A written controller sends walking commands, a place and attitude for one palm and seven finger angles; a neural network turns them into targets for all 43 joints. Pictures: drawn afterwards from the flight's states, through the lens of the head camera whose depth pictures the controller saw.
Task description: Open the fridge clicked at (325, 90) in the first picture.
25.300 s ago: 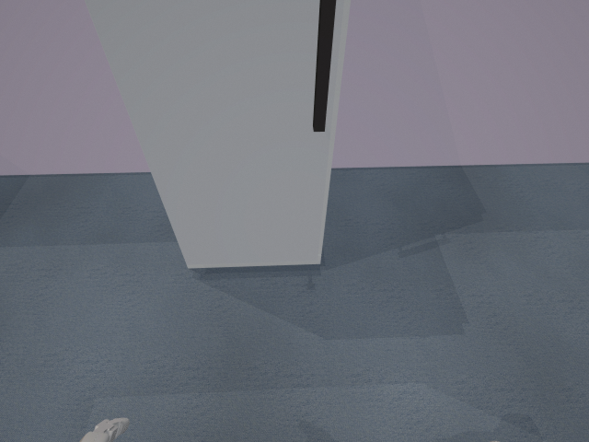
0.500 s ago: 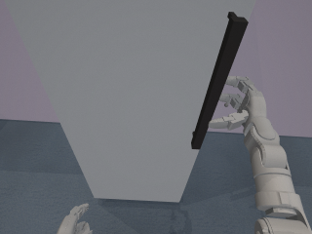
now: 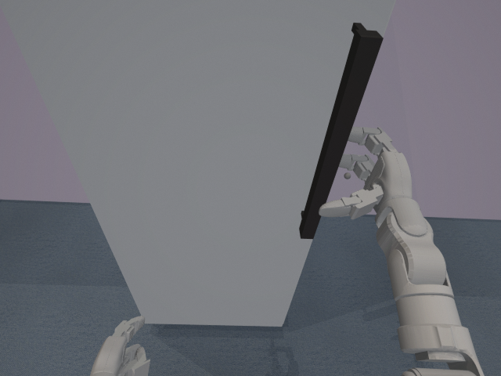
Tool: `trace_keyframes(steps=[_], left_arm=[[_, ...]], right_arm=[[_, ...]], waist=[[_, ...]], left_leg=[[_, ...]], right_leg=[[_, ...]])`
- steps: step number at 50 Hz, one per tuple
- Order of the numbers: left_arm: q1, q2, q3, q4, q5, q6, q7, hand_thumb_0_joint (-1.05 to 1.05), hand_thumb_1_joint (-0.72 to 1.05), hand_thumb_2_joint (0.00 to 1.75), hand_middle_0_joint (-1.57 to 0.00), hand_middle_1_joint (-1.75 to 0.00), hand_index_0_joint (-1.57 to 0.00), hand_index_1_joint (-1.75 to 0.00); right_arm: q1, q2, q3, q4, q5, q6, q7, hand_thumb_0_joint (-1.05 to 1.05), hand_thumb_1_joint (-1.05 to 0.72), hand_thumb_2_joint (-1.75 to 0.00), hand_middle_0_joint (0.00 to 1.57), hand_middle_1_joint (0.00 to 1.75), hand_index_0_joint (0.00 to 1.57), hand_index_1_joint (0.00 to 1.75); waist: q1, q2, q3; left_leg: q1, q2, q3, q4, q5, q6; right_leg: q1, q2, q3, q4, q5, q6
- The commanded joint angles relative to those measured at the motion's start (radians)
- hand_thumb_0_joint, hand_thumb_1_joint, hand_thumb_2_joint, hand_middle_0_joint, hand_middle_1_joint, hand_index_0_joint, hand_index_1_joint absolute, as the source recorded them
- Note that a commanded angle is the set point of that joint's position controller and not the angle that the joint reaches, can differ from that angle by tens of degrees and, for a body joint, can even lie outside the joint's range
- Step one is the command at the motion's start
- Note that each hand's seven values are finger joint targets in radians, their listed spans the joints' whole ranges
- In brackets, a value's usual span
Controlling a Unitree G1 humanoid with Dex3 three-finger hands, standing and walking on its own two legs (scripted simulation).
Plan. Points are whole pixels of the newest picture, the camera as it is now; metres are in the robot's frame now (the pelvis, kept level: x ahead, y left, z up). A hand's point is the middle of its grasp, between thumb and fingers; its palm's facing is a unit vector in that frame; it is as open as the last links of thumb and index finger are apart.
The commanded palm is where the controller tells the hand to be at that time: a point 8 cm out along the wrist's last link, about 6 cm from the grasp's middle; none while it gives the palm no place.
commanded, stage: slide the fingers in behind the handle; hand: right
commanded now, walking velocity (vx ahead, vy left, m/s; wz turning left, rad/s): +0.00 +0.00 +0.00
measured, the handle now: (326, 153) +0.44 -0.09 +0.16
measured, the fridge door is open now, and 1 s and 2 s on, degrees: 0 0 0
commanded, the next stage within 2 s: grip the handle and tug to test in 1.32 s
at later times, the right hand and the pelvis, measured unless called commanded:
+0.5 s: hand (328, 170) +0.39 -0.09 +0.17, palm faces -0.04 +1.00 +0.01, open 14.0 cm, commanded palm +0.36 -0.14 +0.18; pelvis +0.01 +0.01 +0.00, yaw +1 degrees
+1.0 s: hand (323, 174) +0.38 -0.08 +0.17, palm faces -0.04 +1.00 +0.00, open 14.1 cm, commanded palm +0.36 -0.13 +0.18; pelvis +0.01 +0.01 +0.00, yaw +0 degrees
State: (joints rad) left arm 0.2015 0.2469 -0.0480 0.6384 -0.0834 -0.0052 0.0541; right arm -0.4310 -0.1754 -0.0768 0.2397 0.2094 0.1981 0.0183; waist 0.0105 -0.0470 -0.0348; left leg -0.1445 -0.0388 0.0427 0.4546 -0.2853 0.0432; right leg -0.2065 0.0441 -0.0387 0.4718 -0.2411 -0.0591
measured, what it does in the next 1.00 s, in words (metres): stands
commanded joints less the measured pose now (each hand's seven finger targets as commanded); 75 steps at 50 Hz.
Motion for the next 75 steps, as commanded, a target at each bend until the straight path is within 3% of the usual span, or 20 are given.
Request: trace_keyframes(steps=[1,2,5,9,15,17,20,27,30,35,38,40,42,46,49,50,56,65,71,75], left_arm=[[-0.129,0.109,0.038,-0.159,0.001,-0.038,0.003,0.00,0.90,0.90,-0.20,-0.30,-0.20,-0.30],[-0.130,0.106,0.038,-0.158,0.001,-0.037,0.003,0.00,0.90,0.90,-0.20,-0.30,-0.20,-0.30],[-0.120,0.113,0.040,-0.150,0.005,-0.030,0.006,0.00,0.90,0.90,-0.20,-0.30,-0.20,-0.30],[-0.123,0.099,0.035,-0.152,0.005,-0.036,0.005,0.00,0.90,0.90,-0.20,-0.30,-0.20,-0.30],[-0.120,0.108,0.037,-0.153,0.009,-0.032,0.002,0.00,0.90,0.90,-0.20,-0.30,-0.20,-0.30],[-0.118,0.100,0.036,-0.160,0.008,-0.033,-0.001,0.00,0.90,0.90,-0.20,-0.30,-0.20,-0.30],[-0.112,0.108,0.040,-0.150,0.007,-0.027,-0.002,0.00,0.90,0.90,-0.20,-0.30,-0.20,-0.30],[-0.111,0.103,0.044,-0.168,0.012,-0.030,-0.009,0.00,0.90,0.90,-0.20,-0.30,-0.20,-0.30],[-0.112,0.110,0.046,-0.164,0.014,-0.027,-0.007,0.00,0.90,0.90,-0.20,-0.30,-0.20,-0.30],[-0.124,0.108,0.046,-0.167,0.011,-0.023,-0.007,0.00,0.90,0.90,-0.20,-0.30,-0.20,-0.30],[-0.127,0.096,0.043,-0.169,0.010,-0.026,-0.010,0.00,0.90,0.90,-0.20,-0.30,-0.20,-0.30],[-0.130,0.106,0.044,-0.164,0.015,-0.020,-0.008,0.00,0.90,0.90,-0.20,-0.30,-0.20,-0.30],[-0.136,0.098,0.041,-0.176,0.017,-0.020,-0.010,0.00,0.90,0.90,-0.20,-0.30,-0.20,-0.30],[-0.144,0.099,0.036,-0.168,0.014,-0.006,-0.009,0.00,0.90,0.90,-0.20,-0.30,-0.20,-0.30],[-0.150,0.093,0.035,-0.173,0.014,-0.007,-0.012,0.00,0.90,0.90,-0.20,-0.30,-0.20,-0.30],[-0.147,0.099,0.036,-0.169,0.015,-0.002,-0.011,0.00,0.90,0.90,-0.20,-0.30,-0.20,-0.30],[-0.159,0.093,0.032,-0.182,0.015,0.003,-0.013,0.00,0.90,0.90,-0.20,-0.30,-0.20,-0.30],[-0.140,0.100,0.036,-0.156,0.014,0.003,-0.006,0.00,0.90,0.90,-0.20,-0.30,-0.20,-0.30],[-0.129,0.096,0.038,-0.157,0.016,-0.002,-0.008,0.00,0.90,0.90,-0.20,-0.30,-0.20,-0.30],[-0.129,0.097,0.041,-0.165,0.015,-0.009,-0.016,0.00,0.90,0.90,-0.20,-0.30,-0.20,-0.30]], right_arm=[[-0.432,-0.106,-0.025,-0.203,-0.003,-0.025,-0.017,0.00,0.50,-0.30,0.30,1.20,0.30,1.20],[-0.478,-0.095,-0.007,-0.225,-0.009,-0.025,-0.024,0.00,0.50,-0.30,0.30,1.20,0.30,1.20],[-0.463,-0.112,-0.023,-0.181,-0.011,-0.023,-0.030,0.00,0.50,-0.30,0.30,1.20,0.30,1.20],[-0.536,-0.079,0.007,-0.205,-0.007,-0.047,-0.024,0.00,0.50,-0.30,0.30,1.20,0.30,1.20],[-0.475,-0.138,-0.053,-0.187,-0.006,-0.067,-0.032,0.00,0.50,-0.30,0.30,1.20,0.30,1.20],[-0.479,-0.095,-0.021,-0.195,-0.008,-0.067,-0.036,0.00,0.50,-0.30,0.30,1.20,0.30,1.20],[-0.460,-0.123,-0.047,-0.160,-0.010,-0.062,-0.049,0.00,0.50,-0.30,0.30,1.20,0.30,1.20],[-0.402,-0.114,-0.051,-0.237,-0.016,-0.068,-0.054,0.00,0.50,-0.30,0.30,1.20,0.30,1.20],[-0.396,-0.122,-0.051,-0.239,-0.015,-0.063,-0.053,0.00,0.50,-0.30,0.30,1.20,0.30,1.20],[-0.378,-0.109,-0.035,-0.271,-0.017,-0.048,-0.050,0.00,0.50,-0.30,0.30,1.20,0.30,1.20],[-0.417,-0.041,0.036,-0.307,-0.019,-0.040,-0.047,0.00,0.50,-0.30,0.30,1.20,0.30,1.20],[-0.377,-0.094,-0.017,-0.297,-0.014,-0.036,-0.055,0.00,0.50,-0.30,0.30,1.20,0.30,1.20],[-0.361,-0.081,-0.014,-0.321,-0.011,-0.036,-0.054,0.00,0.50,-0.30,0.30,1.20,0.30,1.20],[-0.399,-0.086,-0.014,-0.291,-0.014,-0.030,-0.064,0.00,0.50,-0.30,0.30,1.20,0.30,1.20],[-0.411,-0.059,0.012,-0.308,-0.015,-0.031,-0.063,0.00,0.50,-0.30,0.30,1.20,0.30,1.20],[-0.376,-0.090,-0.017,-0.273,-0.016,-0.029,-0.067,0.00,0.50,-0.30,0.30,1.20,0.30,1.20],[-0.377,-0.080,-0.006,-0.301,-0.017,-0.041,-0.055,0.00,0.50,-0.30,0.30,1.20,0.30,1.20],[-0.464,-0.064,0.017,-0.231,-0.020,-0.040,-0.072,0.00,0.50,-0.30,0.30,1.20,0.30,1.20],[-0.471,-0.071,0.001,-0.226,-0.023,-0.051,-0.076,0.00,0.50,-0.30,0.30,1.20,0.30,1.20],[-0.406,-0.062,0.007,-0.243,-0.024,-0.066,-0.071,0.00,0.31,-0.38,0.32,1.23,0.32,1.23]], waist=[[0.008,0.090,-0.185],[0.017,0.066,-0.198],[0.017,0.110,-0.196],[0.027,0.046,-0.226],[0.002,0.082,-0.263],[0.007,0.075,-0.263],[0.003,0.106,-0.229],[-0.010,0.078,-0.292],[-0.006,0.114,-0.268],[-0.003,0.093,-0.252],[0.017,0.048,-0.249],[0.002,0.080,-0.252],[-0.002,0.105,-0.283],[0.007,0.120,-0.235],[0.008,0.068,-0.248],[0.000,0.106,-0.238],[-0.004,0.073,-0.267],[0.016,0.102,-0.214],[0.009,0.086,-0.264],[-0.004,0.073,-0.283]], left_leg=[[-0.081,0.033,-0.030,-0.078,0.209,-0.020],[-0.089,0.034,-0.031,-0.074,0.210,-0.019],[-0.082,0.034,-0.033,-0.080,0.202,-0.022],[-0.099,0.033,-0.034,-0.069,0.212,-0.015],[-0.030,0.036,-0.037,-0.062,0.279,-0.019],[-0.037,0.033,-0.033,-0.057,0.288,-0.018],[-0.034,0.032,-0.034,-0.068,0.274,-0.021],[0.016,0.035,-0.038,-0.047,0.397,-0.022],[0.028,0.038,-0.038,-0.052,0.408,-0.028],[0.017,0.042,-0.041,-0.053,0.431,-0.033],[-0.025,0.037,-0.037,-0.049,0.417,-0.029],[0.000,0.040,-0.040,-0.053,0.428,-0.032],[0.029,0.044,-0.040,-0.039,0.480,-0.034],[0.005,0.044,-0.043,-0.056,0.419,-0.038],[-0.008,0.043,-0.041,-0.048,0.420,-0.031],[0.007,0.046,-0.041,-0.052,0.414,-0.033],[0.025,0.048,-0.045,-0.046,0.438,-0.031],[-0.030,0.038,-0.042,-0.069,0.309,-0.029],[0.001,0.039,-0.045,-0.059,0.352,-0.028],[0.015,0.037,-0.036,-0.048,0.387,-0.022]], right_leg=[[0.163,-0.056,0.073,-0.045,0.182,0.011],[0.176,-0.055,0.074,-0.041,0.186,0.011],[0.162,-0.056,0.075,-0.038,0.174,0.007],[0.202,-0.054,0.079,-0.031,0.196,0.010],[0.176,-0.052,0.068,-0.029,0.237,0.009],[0.181,-0.051,0.066,-0.029,0.245,0.010],[0.155,-0.053,0.064,-0.031,0.226,0.008],[0.186,-0.050,0.050,-0.020,0.319,0.007],[0.163,-0.050,0.047,-0.021,0.306,0.006],[0.172,-0.047,0.042,-0.014,0.310,0.004],[0.206,-0.048,0.047,-0.007,0.319,0.005],[0.189,-0.047,0.049,-0.007,0.316,0.005],[0.188,-0.042,0.047,-0.008,0.338,0.004],[0.166,-0.042,0.045,-0.017,0.284,0.003],[0.189,-0.041,0.047,-0.010,0.299,0.005],[0.167,-0.043,0.050,-0.011,0.290,0.005],[0.175,-0.038,0.046,-0.014,0.301,0.005],[0.161,-0.044,0.058,-0.024,0.225,0.003],[0.169,-0.041,0.053,-0.024,0.259,0.002],[0.185,-0.047,0.052,-0.019,0.305,0.007]])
